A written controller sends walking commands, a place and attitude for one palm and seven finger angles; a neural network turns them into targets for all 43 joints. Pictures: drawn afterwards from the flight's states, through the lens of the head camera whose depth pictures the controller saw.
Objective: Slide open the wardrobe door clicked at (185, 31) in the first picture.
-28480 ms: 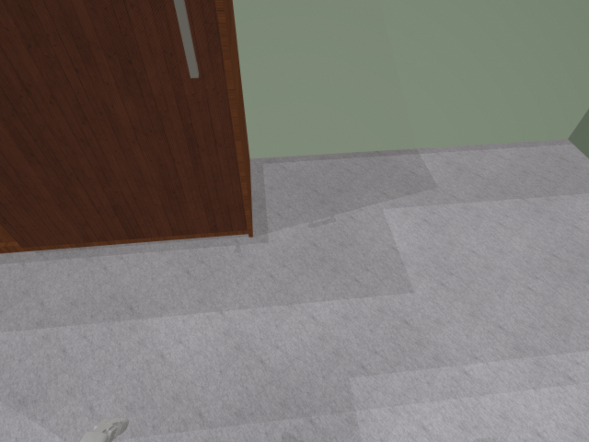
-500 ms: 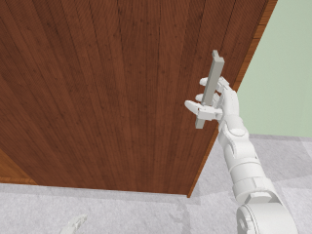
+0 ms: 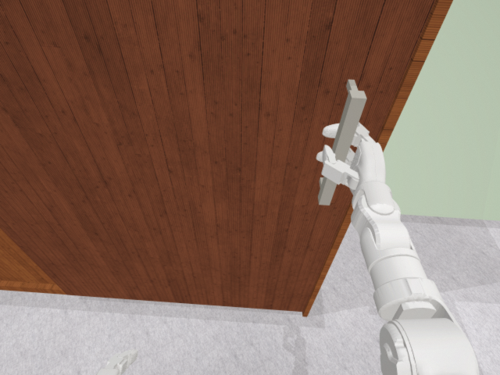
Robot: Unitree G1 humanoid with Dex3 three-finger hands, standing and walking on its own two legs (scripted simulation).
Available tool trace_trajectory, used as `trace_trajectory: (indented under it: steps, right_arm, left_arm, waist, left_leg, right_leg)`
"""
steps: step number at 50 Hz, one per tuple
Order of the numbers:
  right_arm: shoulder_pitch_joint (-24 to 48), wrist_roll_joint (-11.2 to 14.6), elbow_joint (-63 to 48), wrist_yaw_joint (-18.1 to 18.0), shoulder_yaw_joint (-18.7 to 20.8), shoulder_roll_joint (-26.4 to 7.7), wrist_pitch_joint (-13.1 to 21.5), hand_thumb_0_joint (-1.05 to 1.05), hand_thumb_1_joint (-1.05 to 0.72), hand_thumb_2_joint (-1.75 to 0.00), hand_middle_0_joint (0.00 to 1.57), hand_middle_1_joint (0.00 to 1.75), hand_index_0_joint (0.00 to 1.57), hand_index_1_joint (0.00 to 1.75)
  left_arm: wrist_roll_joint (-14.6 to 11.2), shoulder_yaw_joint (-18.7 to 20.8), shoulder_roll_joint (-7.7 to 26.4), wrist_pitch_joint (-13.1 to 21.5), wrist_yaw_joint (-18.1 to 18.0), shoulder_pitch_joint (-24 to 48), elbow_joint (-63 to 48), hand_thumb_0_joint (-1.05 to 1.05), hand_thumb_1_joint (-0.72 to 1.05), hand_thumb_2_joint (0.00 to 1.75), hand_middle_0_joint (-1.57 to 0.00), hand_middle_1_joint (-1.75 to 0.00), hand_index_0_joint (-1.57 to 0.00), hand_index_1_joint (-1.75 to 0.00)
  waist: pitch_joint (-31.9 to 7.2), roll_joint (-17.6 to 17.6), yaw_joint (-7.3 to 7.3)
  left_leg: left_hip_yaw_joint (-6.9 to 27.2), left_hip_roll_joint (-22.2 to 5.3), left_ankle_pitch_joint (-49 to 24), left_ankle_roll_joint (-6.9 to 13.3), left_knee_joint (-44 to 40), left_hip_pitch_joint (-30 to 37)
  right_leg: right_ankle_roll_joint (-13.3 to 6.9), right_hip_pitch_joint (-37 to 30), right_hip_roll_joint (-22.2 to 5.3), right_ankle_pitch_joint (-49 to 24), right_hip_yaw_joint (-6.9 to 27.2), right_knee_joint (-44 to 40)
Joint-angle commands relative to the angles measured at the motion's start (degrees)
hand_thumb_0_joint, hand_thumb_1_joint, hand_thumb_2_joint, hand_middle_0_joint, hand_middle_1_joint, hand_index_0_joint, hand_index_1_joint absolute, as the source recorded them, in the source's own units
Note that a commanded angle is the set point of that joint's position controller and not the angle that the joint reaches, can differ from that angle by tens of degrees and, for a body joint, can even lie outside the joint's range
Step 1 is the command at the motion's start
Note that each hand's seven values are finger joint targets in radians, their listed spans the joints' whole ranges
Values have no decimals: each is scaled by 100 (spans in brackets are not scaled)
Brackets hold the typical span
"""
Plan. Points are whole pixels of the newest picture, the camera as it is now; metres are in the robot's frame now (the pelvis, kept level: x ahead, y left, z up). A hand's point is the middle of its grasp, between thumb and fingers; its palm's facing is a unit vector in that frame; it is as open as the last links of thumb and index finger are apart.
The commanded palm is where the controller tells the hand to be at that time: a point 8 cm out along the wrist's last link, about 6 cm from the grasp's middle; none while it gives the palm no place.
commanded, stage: grip the handle and tug to test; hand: right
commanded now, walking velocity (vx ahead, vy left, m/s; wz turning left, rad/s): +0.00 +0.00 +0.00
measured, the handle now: (336, 148) +0.48 -0.10 +0.13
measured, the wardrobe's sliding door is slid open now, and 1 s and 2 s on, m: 0.00 0.00 0.00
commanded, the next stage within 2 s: tug the door sideways, standing still in 0.48 s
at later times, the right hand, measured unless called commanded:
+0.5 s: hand (328, 165) +0.42 -0.07 +0.14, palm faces -0.03 +1.00 +0.01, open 5.6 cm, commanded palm +0.38 -0.13 +0.14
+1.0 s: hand (326, 164) +0.42 -0.07 +0.14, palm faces +0.03 +1.00 -0.03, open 5.6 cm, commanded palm +0.40 -0.08 +0.14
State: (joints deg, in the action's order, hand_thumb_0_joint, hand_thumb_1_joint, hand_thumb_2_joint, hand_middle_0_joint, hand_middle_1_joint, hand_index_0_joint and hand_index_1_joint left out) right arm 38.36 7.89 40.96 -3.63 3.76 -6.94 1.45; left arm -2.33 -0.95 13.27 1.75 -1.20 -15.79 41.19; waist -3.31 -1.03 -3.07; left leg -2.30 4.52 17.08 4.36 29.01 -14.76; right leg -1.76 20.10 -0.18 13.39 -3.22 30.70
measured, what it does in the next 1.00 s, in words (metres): stands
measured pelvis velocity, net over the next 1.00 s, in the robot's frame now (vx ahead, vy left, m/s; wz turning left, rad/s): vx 0.03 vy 0.00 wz -0.05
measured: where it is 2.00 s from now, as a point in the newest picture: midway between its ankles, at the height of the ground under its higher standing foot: outside the picture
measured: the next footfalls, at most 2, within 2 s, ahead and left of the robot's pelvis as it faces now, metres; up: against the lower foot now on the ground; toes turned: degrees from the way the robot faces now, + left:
left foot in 2.00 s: +0.08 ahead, +0.18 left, +0.00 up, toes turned +6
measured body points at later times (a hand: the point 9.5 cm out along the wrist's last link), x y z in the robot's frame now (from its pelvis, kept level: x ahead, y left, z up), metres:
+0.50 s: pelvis +0.02 +0.00 +0.00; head +0.01 +0.01 +0.45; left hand +0.12 +0.25 -0.11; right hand +0.42 -0.13 +0.14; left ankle -0.02 +0.07 -0.73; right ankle +0.03 -0.10 -0.73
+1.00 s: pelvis +0.03 +0.00 +0.00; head +0.03 +0.02 +0.45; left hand +0.19 +0.22 -0.11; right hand +0.42 -0.13 +0.15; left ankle -0.02 +0.07 -0.73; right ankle +0.03 -0.10 -0.73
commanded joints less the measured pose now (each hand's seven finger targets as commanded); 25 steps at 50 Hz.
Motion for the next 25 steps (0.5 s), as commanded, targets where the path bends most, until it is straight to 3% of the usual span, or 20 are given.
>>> trace_trajectory:
  steps: [1, 5, 6, 11, 13, 15, 16, 22, 23, 25]
  right_arm:
    - [2803, 44, -1124, -37, 444, -978, 420, 0, -90, -90, 45, 140, 45, 140]
    - [2736, 71, -1153, 4, 317, -830, 474, 0, -90, -90, 45, 140, 45, 140]
    - [2530, 60, -1155, 0, 449, -955, 479, 0, -90, -90, 45, 140, 45, 140]
    - [2094, 72, -1407, 66, 285, -784, 458, 0, -90, -90, 45, 140, 45, 140]
    - [1964, 71, -1569, 62, 366, -861, 440, 0, -90, -90, 45, 140, 45, 140]
    - [1739, 60, -1835, 73, 280, -754, 405, 0, -90, -90, 45, 140, 45, 140]
    - [1490, 54, -1910, 75, 385, -871, 370, 0, -90, -90, 45, 140, 45, 140]
    - [613, 41, -2838, 122, 29, -506, 104, 0, -90, -90, 45, 140, 45, 140]
    - [361, 56, -3108, 114, 183, -630, 46, 0, -90, -90, 45, 140, 45, 140]
    - [146, 66, -3277, 129, 211, -668, -106, 0, -90, -90, 45, 140, 45, 140]
  left_arm:
    - [-1, 249, 724, 215, -62, 226, -668, 0, 90, 90, -20, -30, -20, -30]
    - [-21, 228, 693, 233, -46, 279, -707, 0, 90, 90, -20, -30, -20, -30]
    - [-16, 259, 718, 228, -41, 252, -720, 0, 90, 90, -20, -30, -20, -30]
    - [-38, 256, 721, 217, -17, 312, -863, 0, 90, 90, -20, -30, -20, -30]
    - [-53, 267, 717, 221, -13, 337, -889, 0, 90, 90, -20, -30, -20, -30]
    - [-47, 271, 708, 218, 4, 361, -961, 0, 90, 90, -20, -30, -20, -30]
    - [-47, 289, 740, 200, 5, 353, -997, 0, 90, 90, -20, -30, -20, -30]
    - [-67, 284, 683, 130, 39, 500, -1209, 0, 90, 90, -20, -30, -20, -30]
    - [-63, 301, 691, 118, 46, 531, -1260, 0, 90, 90, -20, -30, -20, -30]
    - [-63, 279, 692, 57, 29, 582, -1282, 0, 90, 90, -20, -30, -20, -30]
  waist:
    - [-1495, 448, 18]
    - [-1465, 373, 0]
    - [-1557, 398, 80]
    - [-1620, 468, 136]
    - [-1602, 465, 173]
    - [-1690, 432, 207]
    - [-1773, 407, 289]
    - [-1812, 318, 368]
    - [-1951, 300, 459]
    - [-1854, 485, 437]
  left_leg:
    - [525, -300, -1926, -446, -518, 145]
    - [533, -301, -1851, -440, -535, 99]
    - [507, -296, -1900, -428, -509, 207]
    - [493, -289, -2126, -455, -479, 342]
    - [472, -270, -2116, -432, -485, 321]
    - [481, -280, -2419, -450, -456, 413]
    - [476, -283, -2560, -447, -420, 549]
    - [403, -284, -3283, -448, -338, 759]
    - [431, -302, -3534, -465, -319, 883]
    - [449, -345, -3907, -544, -313, 991]
  right_leg:
    - [-121, -898, 70, -803, 267, -149]
    - [-120, -879, 75, -722, 252, -144]
    - [-114, -884, 72, -785, 251, -161]
    - [-121, -927, 70, -898, 221, -188]
    - [-121, -958, 47, -943, 215, -201]
    - [-131, -1045, 53, -1118, 192, -192]
    - [-124, -1077, 48, -1252, 193, -195]
    - [-114, -1356, 16, -1883, 155, -194]
    - [-107, -1405, 20, -2002, 137, -172]
    - [-100, -1344, 26, -2021, 119, -182]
